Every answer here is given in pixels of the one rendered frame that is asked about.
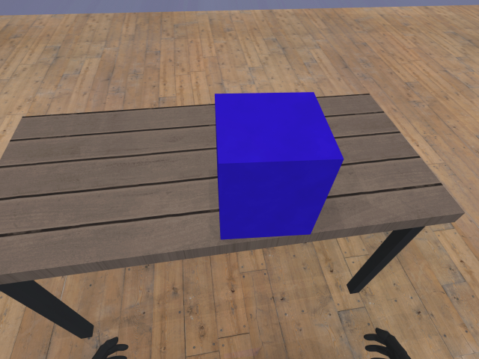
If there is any right robot hand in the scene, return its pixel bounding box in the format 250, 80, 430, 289
364, 328, 411, 359

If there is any left robot hand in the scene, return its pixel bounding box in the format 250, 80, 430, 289
92, 337, 129, 359

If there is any table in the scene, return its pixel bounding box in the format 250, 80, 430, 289
0, 93, 465, 339

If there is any carton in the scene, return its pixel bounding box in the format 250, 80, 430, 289
215, 92, 344, 239

